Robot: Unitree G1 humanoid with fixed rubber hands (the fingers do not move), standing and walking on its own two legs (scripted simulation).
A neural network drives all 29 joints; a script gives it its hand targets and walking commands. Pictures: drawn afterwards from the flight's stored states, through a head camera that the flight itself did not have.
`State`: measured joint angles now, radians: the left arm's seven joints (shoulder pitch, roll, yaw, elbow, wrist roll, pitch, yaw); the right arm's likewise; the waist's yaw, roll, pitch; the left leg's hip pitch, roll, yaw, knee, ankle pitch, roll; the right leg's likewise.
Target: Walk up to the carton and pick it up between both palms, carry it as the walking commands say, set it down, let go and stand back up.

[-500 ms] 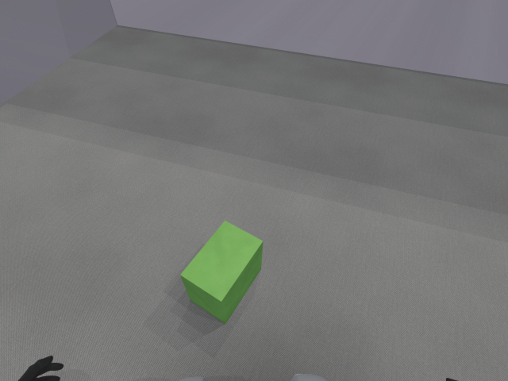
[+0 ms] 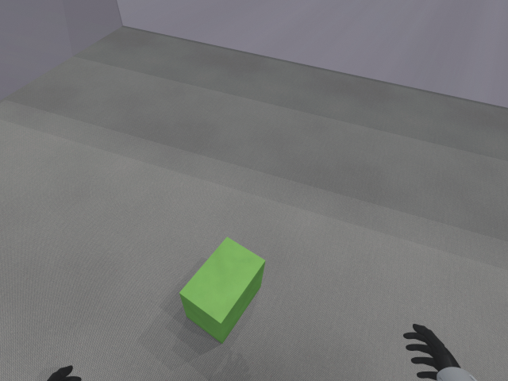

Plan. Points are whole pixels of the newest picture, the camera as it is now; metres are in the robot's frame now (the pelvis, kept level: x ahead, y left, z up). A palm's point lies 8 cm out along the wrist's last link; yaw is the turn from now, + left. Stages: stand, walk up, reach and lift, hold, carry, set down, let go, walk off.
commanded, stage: walk up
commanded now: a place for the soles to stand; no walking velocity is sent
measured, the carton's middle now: (224, 289) +0.53 +0.07 -0.65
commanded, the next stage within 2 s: none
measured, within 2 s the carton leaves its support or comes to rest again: neither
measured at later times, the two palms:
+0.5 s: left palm out of the picture +0.07 +0.45 -0.05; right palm out of the picture +0.13 -0.30 -0.08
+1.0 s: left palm out of the picture +0.25 +0.58 -0.05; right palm out of the picture +0.08 -0.14 -0.12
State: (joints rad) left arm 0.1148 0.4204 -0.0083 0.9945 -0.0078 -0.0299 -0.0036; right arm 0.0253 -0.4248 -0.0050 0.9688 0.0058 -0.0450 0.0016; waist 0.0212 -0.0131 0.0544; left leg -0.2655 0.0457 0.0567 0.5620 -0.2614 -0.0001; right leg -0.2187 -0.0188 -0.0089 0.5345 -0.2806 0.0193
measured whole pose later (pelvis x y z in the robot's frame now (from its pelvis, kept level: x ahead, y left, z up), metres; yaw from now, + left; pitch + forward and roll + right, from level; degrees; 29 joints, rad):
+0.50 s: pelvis +0.00 +0.07 -0.01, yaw -7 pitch +0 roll -1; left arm 0.34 0.54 0.10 0.93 0.04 -0.08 0.10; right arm 0.07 -0.53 -0.16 0.72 -0.07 0.09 0.12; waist 0.01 0.09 0.11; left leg -0.49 0.07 -0.09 0.91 -0.46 -0.01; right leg -0.30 -0.04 0.15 0.57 -0.28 0.05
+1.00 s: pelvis +0.08 +0.23 -0.04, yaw -20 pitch +0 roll -1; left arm 0.41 0.56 0.11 0.74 0.04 -0.11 0.13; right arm 0.25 -0.53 -0.14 0.59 -0.07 0.09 0.10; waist 0.01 0.11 0.07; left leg -0.59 0.11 -0.06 1.14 -0.49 0.00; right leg -0.48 -0.05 0.06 0.84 -0.37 -0.01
